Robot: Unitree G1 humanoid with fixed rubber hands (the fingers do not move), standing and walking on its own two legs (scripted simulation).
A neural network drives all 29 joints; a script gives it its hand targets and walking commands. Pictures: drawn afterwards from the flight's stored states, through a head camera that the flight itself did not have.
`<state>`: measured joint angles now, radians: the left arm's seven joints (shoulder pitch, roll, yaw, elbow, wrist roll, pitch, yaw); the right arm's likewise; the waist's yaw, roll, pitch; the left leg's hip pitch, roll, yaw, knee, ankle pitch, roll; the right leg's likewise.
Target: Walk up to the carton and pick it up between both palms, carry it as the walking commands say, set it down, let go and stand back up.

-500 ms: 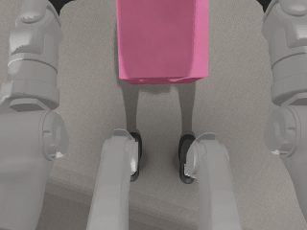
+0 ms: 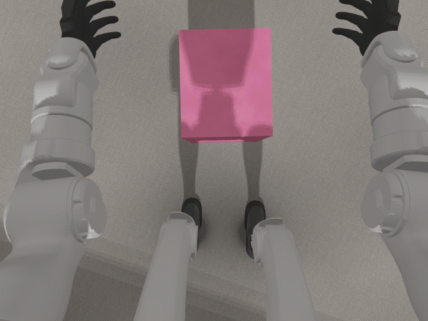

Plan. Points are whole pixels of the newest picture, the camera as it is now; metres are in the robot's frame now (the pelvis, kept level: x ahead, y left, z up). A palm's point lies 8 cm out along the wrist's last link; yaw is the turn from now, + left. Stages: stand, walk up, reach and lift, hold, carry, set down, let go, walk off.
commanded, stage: set down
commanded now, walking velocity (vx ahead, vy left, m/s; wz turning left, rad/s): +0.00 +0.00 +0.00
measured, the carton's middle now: (224, 95) +0.56 +0.02 -0.50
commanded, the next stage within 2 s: let go in 0.10 s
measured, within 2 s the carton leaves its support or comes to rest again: neither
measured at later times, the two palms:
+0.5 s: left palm (52, 93) +0.44 +0.25 -0.04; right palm (403, 88) +0.48 -0.20 -0.04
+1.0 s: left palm out of the picture +0.27 +0.23 +0.06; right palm out of the picture +0.29 -0.22 +0.06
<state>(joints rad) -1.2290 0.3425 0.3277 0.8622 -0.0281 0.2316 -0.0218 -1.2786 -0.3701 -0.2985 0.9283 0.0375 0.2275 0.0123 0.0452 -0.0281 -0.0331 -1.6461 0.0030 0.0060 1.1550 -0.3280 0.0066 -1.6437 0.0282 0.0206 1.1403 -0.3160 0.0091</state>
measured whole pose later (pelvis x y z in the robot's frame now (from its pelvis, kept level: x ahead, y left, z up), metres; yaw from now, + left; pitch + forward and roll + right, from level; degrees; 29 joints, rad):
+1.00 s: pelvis +0.08 -0.01 +0.13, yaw +2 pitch +8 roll +0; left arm 0.10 0.20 0.08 0.49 0.00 0.04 -0.08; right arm 0.08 -0.18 -0.08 0.48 -0.01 0.05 0.04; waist 0.01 0.01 0.01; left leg -0.41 -0.01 -0.02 0.51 -0.25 0.00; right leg -0.41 0.01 0.01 0.51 -0.26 -0.01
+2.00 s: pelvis +0.15 +0.00 +0.13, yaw +2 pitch +4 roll +0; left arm 0.33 0.26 0.01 0.79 0.02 -0.05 0.03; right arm 0.35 -0.26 0.00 0.79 -0.02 -0.05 -0.02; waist 0.00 0.00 -0.11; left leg -0.22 -0.01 -0.02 0.55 -0.40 0.00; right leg -0.22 0.01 0.00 0.55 -0.40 -0.01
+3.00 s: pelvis +0.12 +0.00 +0.14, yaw +3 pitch -1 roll +0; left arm 0.39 0.16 -0.04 1.12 0.01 0.00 0.05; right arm 0.38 -0.16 0.04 1.14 -0.01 0.00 -0.05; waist 0.00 0.00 -0.01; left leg -0.15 -0.01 -0.03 0.49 -0.32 0.01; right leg -0.14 0.00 -0.01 0.48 -0.32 -0.01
